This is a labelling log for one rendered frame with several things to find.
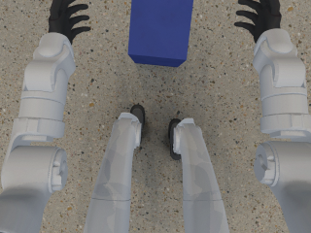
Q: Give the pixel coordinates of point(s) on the left robot foot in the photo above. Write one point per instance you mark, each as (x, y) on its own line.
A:
(139, 112)

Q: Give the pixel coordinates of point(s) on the robot left forearm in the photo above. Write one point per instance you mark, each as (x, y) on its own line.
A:
(43, 95)

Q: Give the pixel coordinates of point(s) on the right robot upper arm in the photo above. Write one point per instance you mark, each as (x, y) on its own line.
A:
(285, 166)

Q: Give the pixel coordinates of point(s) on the right robot foot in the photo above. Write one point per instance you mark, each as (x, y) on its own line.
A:
(173, 124)

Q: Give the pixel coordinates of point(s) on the carton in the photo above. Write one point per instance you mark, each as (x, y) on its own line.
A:
(159, 32)

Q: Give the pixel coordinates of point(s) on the left robot upper arm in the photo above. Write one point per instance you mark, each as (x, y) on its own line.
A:
(31, 175)

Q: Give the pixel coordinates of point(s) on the robot right hand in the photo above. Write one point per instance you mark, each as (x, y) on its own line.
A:
(268, 16)

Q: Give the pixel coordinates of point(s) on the robot right forearm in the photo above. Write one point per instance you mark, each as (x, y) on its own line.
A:
(283, 89)

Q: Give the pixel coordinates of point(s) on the robot left hand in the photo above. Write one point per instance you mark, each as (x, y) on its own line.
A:
(61, 22)

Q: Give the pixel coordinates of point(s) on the robot foot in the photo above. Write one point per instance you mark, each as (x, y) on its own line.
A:
(173, 124)
(139, 112)

